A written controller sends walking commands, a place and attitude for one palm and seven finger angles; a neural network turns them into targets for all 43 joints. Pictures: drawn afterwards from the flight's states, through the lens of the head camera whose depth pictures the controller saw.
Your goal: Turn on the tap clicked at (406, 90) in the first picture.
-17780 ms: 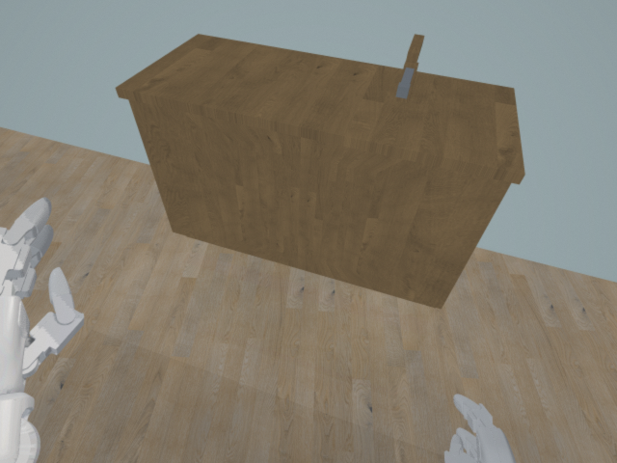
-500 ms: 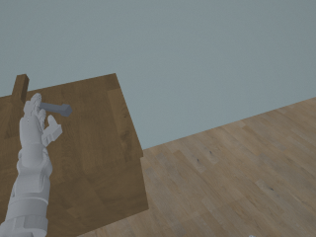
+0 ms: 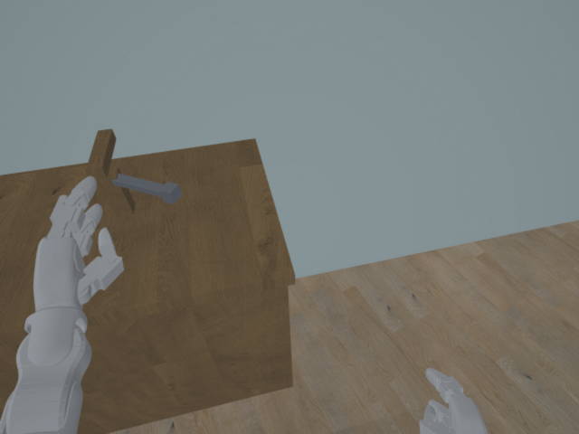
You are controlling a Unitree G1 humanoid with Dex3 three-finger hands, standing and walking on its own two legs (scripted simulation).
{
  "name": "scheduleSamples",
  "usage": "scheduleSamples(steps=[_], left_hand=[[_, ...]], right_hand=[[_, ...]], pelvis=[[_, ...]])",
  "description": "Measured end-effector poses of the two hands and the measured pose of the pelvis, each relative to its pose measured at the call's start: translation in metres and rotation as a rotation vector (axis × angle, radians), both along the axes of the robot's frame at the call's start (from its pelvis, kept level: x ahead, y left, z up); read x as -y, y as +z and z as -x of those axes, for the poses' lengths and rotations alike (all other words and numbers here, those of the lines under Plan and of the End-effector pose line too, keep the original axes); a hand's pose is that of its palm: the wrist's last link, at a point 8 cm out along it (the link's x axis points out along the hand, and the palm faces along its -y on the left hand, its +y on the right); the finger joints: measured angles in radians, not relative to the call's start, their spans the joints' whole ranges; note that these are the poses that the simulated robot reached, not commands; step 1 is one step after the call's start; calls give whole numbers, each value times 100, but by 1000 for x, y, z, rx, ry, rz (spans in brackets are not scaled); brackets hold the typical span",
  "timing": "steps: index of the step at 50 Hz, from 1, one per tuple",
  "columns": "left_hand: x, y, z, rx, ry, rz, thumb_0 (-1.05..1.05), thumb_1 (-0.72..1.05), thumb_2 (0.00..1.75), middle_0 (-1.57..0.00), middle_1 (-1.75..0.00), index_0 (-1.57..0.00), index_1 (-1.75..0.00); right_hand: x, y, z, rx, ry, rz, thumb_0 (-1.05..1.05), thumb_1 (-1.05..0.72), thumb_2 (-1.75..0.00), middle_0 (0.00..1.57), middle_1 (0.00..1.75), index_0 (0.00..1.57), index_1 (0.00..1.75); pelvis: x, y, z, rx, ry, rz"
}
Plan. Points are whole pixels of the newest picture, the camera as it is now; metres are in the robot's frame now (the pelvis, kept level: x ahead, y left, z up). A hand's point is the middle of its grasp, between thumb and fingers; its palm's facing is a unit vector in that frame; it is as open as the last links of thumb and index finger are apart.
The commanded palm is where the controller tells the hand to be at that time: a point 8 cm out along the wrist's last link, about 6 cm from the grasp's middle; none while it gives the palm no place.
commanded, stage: draw the hand back beside the body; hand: left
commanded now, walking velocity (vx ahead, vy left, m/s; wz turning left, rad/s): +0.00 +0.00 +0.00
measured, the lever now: (170, 192) +0.51 +0.29 +0.04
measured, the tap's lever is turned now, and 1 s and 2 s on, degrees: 57 57 57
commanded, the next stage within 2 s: step back with the hand held close in 0.62 s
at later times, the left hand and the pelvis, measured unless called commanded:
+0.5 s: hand (82, 323) +0.18 +0.24 +0.15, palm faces +0.42 -0.84 -0.35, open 7.4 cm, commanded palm +0.15 +0.27 +0.17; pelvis -0.01 -0.01 +0.00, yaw +1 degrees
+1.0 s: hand (92, 321) +0.18 +0.23 +0.15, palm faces +0.35 -0.84 -0.41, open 7.4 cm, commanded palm +0.14 +0.27 +0.17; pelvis -0.02 -0.01 +0.00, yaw +0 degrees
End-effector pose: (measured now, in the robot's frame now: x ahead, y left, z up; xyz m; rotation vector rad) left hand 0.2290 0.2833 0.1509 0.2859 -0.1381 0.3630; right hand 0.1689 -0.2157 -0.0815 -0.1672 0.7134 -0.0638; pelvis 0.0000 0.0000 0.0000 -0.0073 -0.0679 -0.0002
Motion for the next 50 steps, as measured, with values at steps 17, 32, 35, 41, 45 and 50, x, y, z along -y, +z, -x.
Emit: scheduleSamples(steps=[17,32,35,41,45,50], left_hand=[[8,16,67,7,17,-108,2,89,90,-21,-29,-21,-30],[14,17,88,29,63,-106,2,89,90,-21,-30,-21,-30],[17,19,87,33,52,-111,2,89,90,-21,-30,-21,-30],[16,25,82,55,41,-150,2,89,90,-21,-30,-21,-30],[14,25,79,54,25,-177,2,89,90,-21,-30,-21,-30],[17,18,83,10,-21,-182,2,89,90,-21,-30,-21,-30]], right_hand=[[17,-4,8,8,-30,16,1,-90,-90,20,29,20,30],[14,3,-6,79,1,12,1,-90,-90,20,29,20,30],[14,3,-5,81,0,4,1,-90,-90,20,29,20,30],[17,0,1,59,-5,10,1,-90,-90,20,29,20,30],[22,-1,9,32,-32,25,1,-90,-90,20,29,20,30],[30,0,24,13,-78,51,1,-90,-90,20,29,20,30]], pelvis=[[5,-2,1,6,2,0],[13,-4,9,13,17,-3],[14,-4,9,13,15,-4],[15,-4,10,-8,14,3],[13,-5,15,-40,6,3],[7,-5,24,-61,-3,-2]])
